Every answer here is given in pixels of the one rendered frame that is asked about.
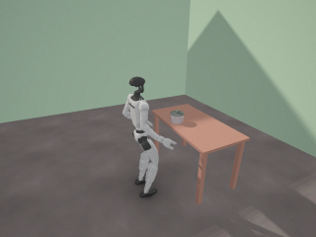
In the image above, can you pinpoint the robot right forearm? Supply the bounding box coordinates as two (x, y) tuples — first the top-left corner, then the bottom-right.
(143, 124), (165, 143)

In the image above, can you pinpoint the robot left thigh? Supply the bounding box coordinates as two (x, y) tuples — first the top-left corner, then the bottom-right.
(132, 133), (149, 161)

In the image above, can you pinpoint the right robot upper arm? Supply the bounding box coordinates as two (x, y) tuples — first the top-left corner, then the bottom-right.
(138, 101), (149, 131)

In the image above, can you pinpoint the table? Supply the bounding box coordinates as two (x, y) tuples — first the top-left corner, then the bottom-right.
(151, 104), (250, 205)

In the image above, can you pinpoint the pot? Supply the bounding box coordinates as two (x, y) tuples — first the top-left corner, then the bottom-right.
(170, 115), (185, 124)

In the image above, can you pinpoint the right robot hand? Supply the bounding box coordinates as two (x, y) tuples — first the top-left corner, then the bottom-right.
(162, 138), (177, 150)

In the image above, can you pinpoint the lid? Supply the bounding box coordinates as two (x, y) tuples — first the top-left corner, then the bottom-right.
(170, 111), (185, 117)

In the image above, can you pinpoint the left robot upper arm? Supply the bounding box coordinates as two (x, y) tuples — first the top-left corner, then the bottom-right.
(122, 94), (133, 118)

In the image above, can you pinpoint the robot right foot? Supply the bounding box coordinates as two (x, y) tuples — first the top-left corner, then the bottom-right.
(139, 189), (158, 198)

